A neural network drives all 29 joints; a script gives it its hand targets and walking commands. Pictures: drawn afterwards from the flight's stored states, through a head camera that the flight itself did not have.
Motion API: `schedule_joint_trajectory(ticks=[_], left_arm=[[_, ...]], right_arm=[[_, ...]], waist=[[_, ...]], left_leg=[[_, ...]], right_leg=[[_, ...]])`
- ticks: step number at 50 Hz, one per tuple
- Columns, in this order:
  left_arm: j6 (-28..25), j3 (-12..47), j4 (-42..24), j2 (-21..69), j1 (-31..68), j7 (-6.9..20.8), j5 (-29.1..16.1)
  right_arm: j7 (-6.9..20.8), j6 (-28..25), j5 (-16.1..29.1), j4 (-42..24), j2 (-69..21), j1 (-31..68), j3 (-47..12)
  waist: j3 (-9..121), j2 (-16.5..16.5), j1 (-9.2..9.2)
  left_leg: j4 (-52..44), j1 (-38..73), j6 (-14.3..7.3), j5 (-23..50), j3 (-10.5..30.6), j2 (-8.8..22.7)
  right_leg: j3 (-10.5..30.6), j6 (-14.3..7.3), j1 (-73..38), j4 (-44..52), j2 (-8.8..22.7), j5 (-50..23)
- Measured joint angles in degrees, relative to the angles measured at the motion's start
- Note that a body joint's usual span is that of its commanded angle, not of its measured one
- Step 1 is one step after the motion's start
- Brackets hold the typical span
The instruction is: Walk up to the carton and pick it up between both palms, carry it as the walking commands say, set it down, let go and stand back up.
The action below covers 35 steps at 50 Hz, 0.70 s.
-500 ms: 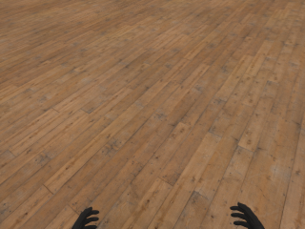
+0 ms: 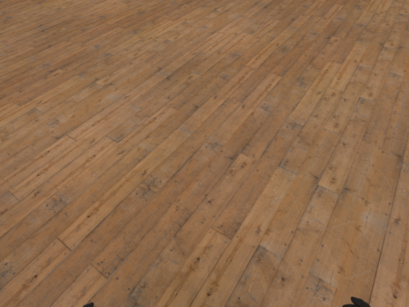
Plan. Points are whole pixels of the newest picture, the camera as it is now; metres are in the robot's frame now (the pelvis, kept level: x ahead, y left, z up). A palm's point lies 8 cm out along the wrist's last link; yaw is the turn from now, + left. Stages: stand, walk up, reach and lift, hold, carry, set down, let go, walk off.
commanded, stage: stand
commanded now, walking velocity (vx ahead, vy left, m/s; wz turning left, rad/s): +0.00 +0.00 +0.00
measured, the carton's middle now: out of the picture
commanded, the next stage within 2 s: walk up in 1.42 s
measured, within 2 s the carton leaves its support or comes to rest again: neither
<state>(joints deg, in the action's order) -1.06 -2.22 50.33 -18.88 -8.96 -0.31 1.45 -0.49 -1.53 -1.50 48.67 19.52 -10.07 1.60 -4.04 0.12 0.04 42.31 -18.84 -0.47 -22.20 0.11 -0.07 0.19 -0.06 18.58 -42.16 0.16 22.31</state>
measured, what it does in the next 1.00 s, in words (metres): stands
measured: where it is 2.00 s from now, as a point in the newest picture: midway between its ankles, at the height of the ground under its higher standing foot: outside the picture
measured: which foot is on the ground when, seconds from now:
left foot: down 0.00-1.00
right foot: down 0.00-1.00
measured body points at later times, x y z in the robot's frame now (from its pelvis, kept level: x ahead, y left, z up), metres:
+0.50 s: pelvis +0.00 +0.00 +0.02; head +0.01 +0.00 +0.47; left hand +0.09 +0.29 -0.11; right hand +0.10 -0.29 -0.11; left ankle +0.01 +0.12 -0.71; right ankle +0.00 -0.12 -0.71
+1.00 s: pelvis +0.00 +0.01 +0.03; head +0.01 +0.01 +0.48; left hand +0.08 +0.30 -0.10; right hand +0.08 -0.29 -0.10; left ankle +0.01 +0.12 -0.71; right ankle +0.00 -0.12 -0.71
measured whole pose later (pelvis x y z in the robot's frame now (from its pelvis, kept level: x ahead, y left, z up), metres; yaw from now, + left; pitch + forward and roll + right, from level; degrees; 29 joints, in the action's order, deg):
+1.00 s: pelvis +0.00 +0.01 +0.03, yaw +0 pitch -3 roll +0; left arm -1.2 -0.1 64.8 -18.7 -5.6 -0.2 0.5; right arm -0.1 -1.7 -0.6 63.5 19.4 -6.1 0.1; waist -3.8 -0.1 0.2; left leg 21.1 -6.8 -0.6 -11.2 -0.2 -0.7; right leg 0.6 0.8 6.9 -21.5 0.9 11.6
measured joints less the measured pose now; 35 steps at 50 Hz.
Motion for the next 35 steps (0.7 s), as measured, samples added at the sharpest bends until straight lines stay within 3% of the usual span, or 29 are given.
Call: schedule_joint_trajectory(ticks=[35], left_arm=[[-0.21,2.11,12.86,0.50,3.53,0.22,-0.91]], right_arm=[[0.23,-0.25,0.90,13.05,-0.34,3.77,-1.60]], waist=[[0.03,0.04,0.23]], left_leg=[[-19.05,11.11,-0.12,9.74,-0.30,-0.62]], right_leg=[[0.30,0.74,-10.75,18.34,0.70,-9.39]])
